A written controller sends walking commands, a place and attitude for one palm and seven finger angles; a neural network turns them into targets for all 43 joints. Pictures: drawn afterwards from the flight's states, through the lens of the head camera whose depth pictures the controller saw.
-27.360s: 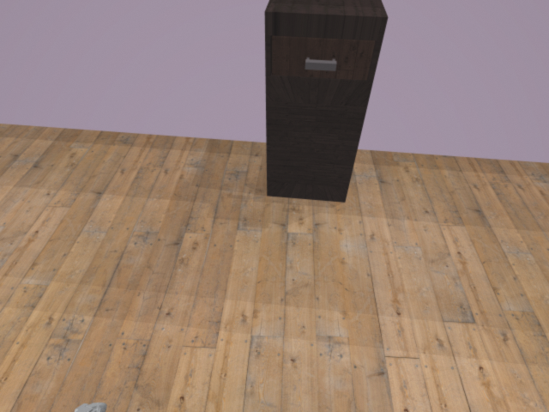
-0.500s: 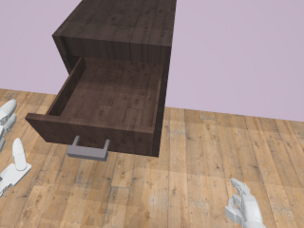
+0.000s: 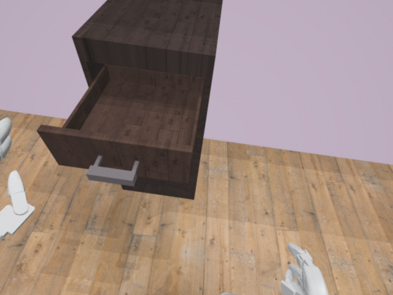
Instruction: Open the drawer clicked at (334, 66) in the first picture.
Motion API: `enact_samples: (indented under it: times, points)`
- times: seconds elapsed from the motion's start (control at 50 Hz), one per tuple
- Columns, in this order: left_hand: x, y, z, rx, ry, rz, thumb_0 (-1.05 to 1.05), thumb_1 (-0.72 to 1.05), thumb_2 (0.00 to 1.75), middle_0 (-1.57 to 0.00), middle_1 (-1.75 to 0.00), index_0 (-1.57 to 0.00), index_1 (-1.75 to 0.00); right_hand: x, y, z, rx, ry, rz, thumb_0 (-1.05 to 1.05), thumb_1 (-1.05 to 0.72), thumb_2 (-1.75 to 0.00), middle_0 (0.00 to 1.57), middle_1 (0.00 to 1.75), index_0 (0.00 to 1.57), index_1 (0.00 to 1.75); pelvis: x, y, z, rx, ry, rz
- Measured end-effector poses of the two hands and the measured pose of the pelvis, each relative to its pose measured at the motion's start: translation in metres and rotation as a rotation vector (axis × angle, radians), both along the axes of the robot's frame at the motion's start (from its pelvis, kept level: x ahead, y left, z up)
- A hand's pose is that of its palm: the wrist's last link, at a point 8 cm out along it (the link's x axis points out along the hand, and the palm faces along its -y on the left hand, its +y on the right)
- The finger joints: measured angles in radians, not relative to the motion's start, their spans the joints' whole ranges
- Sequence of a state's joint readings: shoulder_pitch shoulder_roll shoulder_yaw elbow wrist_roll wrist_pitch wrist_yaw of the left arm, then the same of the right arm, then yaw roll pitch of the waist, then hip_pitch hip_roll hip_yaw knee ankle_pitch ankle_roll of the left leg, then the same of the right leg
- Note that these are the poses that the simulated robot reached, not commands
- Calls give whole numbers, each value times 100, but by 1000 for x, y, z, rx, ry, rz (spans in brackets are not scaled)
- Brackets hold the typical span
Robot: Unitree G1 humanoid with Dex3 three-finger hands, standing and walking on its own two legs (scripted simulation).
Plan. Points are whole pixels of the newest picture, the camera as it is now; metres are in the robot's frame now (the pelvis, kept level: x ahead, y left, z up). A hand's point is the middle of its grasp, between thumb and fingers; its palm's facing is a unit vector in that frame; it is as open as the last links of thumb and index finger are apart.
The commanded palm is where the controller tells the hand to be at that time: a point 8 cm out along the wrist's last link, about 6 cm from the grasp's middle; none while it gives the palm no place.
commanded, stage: step back with the hand held close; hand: left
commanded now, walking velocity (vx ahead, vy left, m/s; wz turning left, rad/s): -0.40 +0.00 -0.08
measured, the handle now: (115, 168) +0.40 +0.22 -0.03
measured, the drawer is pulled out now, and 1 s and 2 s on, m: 0.29 0.29 0.29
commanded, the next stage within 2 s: stop stepping back and stand still in 0.28 s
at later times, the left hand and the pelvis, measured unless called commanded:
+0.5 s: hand out of the picture +0.08 +0.19 +0.16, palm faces +0.28 -0.81 -0.51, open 7.4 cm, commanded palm +0.01 +0.24 +0.18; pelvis -0.12 -0.04 +0.00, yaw +0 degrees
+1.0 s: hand out of the picture -0.01 +0.19 +0.17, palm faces +0.41 -0.79 -0.45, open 7.5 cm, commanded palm -0.07 +0.23 +0.18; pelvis -0.18 -0.06 +0.00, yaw +3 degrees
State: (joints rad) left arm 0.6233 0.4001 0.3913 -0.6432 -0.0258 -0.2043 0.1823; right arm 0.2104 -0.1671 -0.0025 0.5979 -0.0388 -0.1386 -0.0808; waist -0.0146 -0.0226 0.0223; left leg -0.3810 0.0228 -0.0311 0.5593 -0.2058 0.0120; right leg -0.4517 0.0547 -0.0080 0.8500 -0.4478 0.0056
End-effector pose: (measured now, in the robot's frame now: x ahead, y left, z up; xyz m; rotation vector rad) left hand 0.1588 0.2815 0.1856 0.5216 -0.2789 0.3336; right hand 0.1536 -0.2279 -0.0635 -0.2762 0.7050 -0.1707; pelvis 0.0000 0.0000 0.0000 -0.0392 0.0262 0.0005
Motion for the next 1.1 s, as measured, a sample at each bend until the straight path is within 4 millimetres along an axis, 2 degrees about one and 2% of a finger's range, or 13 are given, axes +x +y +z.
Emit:
enact_samples:
  times: [0.1, 0.18, 0.26, 0.36, 0.4, 0.48, 0.62, 0.74, 0.82, 0.96, 1.1]
  points:
    - [-18, -19, 4, -3, 32, -19, 2, 89, 90, -21, -30, -21, -30, -13, -2, -4, 60, -19, 35, 1, -90, -90, 21, 30, 21, 30, -19, -12, 1, 13, 6, -34]
    - [-30, -41, 5, 19, 42, -68, 2, 89, 90, -21, -30, -21, -30, -21, -14, -11, 90, -26, 48, 1, -90, -90, 21, 30, 21, 30, -44, -25, -2, 15, 11, -51]
    - [-46, -53, 7, 12, 68, -88, 2, 89, 90, -22, -30, -21, -30, -40, -29, -2, 83, -1, 4, 1, -90, -90, 21, 30, 21, 30, -62, -32, 7, 62, 22, -45]
    - [-71, -52, 1, 4, 97, -79, 2, 88, 90, -22, -30, -21, -30, -63, -43, 9, 26, -7, -30, 1, -90, -90, 21, 30, 20, 30, -84, -33, 8, 68, 40, -32]
    - [-82, -50, -1, 18, 81, -94, 2, 88, 90, -22, -30, -21, -30, -71, -48, 5, 2, -20, -38, 1, -90, -90, 21, 30, 20, 30, -95, -30, 0, 31, 46, -11]
    - [-110, -47, -2, 42, 90, -77, 2, 88, 90, -22, -30, -21, -30, -98, -49, 2, 14, -13, -30, 1, -90, -90, 20, 30, 20, 30, -120, -36, -1, 60, 19, -9]
    - [-162, -56, 3, 38, 59, -4, 2, 88, 90, -22, -30, -21, -30, -146, -51, -12, 47, 14, 6, 1, -90, -90, 21, 30, 20, 30, -148, -46, -3, 61, -26, -2]
    - [-179, -49, -2, -36, -21, 36, 2, 88, 90, -22, -30, -21, -30, -183, -56, -15, 0, 51, -5, 1, -90, -90, 21, 30, 21, 30, -165, -42, -4, 45, -17, 26]
    - [-188, -48, -1, 4, -9, 36, 2, 89, 90, -21, -30, -21, -30, -200, -54, -16, 31, 32, -22, 1, -90, -90, 21, 30, 20, 30, -176, -45, -4, 52, -42, 36]
    - [-202, -57, -2, 39, 16, 44, 2, 89, 90, -21, -30, -21, -30, -207, -58, -32, 68, 78, 13, 1, -90, -90, 21, 30, 21, 30, -184, -57, -9, 49, -41, 49]
    - [-213, -54, 0, -28, 14, 62, 2, 88, 90, -22, -30, -21, -30, -196, -62, -12, 12, 63, 21, 1, -90, -90, 21, 30, 21, 30, -181, -52, 2, 53, -23, 63]
